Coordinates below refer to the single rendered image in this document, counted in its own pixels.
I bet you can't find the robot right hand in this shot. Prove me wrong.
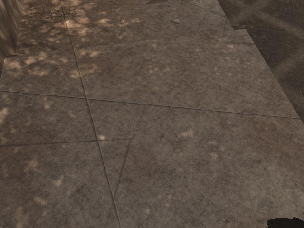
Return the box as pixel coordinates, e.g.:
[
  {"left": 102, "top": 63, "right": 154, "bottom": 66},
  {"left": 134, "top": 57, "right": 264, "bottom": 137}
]
[{"left": 267, "top": 217, "right": 304, "bottom": 228}]

